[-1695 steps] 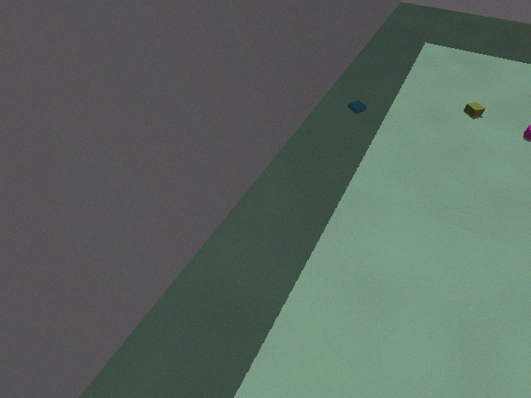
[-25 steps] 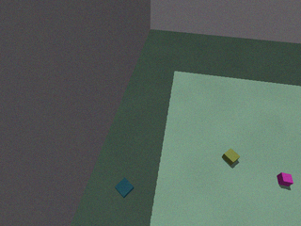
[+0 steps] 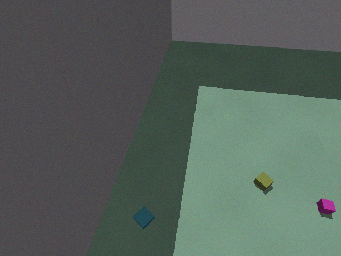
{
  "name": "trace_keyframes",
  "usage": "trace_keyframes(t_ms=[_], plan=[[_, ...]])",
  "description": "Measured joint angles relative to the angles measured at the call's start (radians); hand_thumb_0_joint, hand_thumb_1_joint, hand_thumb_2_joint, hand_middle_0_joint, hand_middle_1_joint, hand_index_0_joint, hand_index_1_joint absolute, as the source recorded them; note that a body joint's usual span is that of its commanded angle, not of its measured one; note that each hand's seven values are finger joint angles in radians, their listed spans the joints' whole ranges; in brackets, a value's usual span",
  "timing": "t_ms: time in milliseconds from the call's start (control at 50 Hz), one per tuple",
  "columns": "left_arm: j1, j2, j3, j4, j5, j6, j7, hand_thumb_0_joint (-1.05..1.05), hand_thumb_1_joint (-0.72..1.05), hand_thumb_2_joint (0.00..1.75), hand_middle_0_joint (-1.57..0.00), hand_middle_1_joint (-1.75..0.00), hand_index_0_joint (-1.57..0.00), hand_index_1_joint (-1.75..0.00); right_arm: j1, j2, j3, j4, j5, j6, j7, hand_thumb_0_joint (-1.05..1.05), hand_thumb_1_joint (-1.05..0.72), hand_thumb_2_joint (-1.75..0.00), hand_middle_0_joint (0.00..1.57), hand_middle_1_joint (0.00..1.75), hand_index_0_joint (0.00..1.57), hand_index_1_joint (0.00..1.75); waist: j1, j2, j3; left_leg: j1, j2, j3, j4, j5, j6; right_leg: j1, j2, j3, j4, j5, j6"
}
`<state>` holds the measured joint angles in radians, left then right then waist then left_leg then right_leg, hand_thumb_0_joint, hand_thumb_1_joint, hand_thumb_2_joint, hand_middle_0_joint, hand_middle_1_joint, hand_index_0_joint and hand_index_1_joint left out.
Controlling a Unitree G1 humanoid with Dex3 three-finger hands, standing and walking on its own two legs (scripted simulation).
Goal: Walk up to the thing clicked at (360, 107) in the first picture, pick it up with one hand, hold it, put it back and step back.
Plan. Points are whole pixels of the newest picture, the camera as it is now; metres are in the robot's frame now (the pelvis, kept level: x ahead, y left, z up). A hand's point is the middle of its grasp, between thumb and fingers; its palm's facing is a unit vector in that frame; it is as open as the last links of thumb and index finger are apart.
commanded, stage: stand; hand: left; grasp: from above
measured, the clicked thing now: (143, 217) +0.45 +0.21 -0.76
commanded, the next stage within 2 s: step back in 1.56 s
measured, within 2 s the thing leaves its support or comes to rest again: neither
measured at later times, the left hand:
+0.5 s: hand out of the picture +0.07 +0.23 -0.16, palm faces +0.00 -0.94 -0.33, open 7.4 cm
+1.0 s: hand out of the picture +0.09 +0.23 -0.15, palm faces -0.01 -0.94 -0.34, open 7.4 cm
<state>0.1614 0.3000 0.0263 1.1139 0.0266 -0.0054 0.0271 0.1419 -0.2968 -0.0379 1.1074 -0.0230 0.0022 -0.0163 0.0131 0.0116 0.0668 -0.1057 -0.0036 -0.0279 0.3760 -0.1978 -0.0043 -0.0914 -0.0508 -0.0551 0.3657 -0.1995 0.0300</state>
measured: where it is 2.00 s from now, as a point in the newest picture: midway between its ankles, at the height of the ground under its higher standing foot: outside the picture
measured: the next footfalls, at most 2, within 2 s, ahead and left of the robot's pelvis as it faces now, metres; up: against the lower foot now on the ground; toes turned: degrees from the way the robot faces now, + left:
none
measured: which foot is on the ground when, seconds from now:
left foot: down 0.00-1.00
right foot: down 0.00-1.00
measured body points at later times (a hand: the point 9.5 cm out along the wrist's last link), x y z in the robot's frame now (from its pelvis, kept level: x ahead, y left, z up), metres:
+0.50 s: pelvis +0.01 -0.01 +0.00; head +0.02 -0.02 +0.45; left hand +0.07 +0.28 -0.14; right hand +0.07 -0.30 -0.14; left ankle +0.01 +0.12 -0.75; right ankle +0.00 -0.14 -0.75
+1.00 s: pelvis +0.00 -0.02 +0.00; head +0.01 -0.02 +0.45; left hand +0.09 +0.28 -0.13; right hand +0.07 -0.31 -0.14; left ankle +0.01 +0.12 -0.75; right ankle +0.00 -0.14 -0.75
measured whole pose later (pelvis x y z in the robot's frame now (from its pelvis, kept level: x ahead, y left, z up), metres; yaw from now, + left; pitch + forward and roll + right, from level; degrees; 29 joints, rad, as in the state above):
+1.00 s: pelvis +0.00 -0.02 +0.00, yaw -1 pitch -3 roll +0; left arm 0.11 0.32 0.02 1.14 0.02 -0.01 0.01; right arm 0.11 -0.33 -0.02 1.14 -0.02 0.00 -0.01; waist 0.00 0.01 0.05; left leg -0.09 0.03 -0.02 0.32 -0.18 -0.03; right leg -0.08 -0.02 -0.05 0.32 -0.18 0.00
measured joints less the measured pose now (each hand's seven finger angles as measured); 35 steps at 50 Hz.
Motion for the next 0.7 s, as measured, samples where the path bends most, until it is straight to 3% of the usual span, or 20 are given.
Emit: trace_keyframes(t_ms=[700], plan=[[-0.051, 0.012, -0.002, 0.032, -0.011, -0.005, -0.013, 0.01, 0.90, 0.90, -0.20, -0.30, -0.20, -0.30, -0.031, -0.026, 0.021, 0.029, 0.007, -0.003, 0.002, 0.00, -0.90, -0.90, 0.20, 0.30, 0.21, 0.30, -0.010, 0.003, -0.006, 0.024, 0.027, 0.006, -0.052, 0.011, -0.022, 0.011, 0.027, 0.005, -0.038, 0.008, -0.021]])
